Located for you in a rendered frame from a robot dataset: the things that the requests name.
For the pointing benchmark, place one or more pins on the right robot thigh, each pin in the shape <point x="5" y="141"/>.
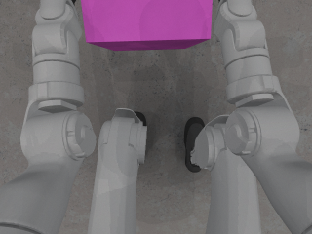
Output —
<point x="234" y="206"/>

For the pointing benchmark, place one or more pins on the right robot upper arm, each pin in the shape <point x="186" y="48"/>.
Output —
<point x="266" y="138"/>

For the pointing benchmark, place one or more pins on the carton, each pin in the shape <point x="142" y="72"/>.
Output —
<point x="138" y="25"/>

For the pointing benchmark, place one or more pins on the left robot upper arm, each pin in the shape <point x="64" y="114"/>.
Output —
<point x="55" y="146"/>

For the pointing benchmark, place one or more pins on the right robot shin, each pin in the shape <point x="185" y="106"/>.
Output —
<point x="195" y="154"/>

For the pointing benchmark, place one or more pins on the left robot forearm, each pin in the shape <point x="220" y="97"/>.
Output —
<point x="55" y="60"/>

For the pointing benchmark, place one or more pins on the right robot forearm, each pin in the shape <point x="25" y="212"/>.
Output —
<point x="245" y="56"/>

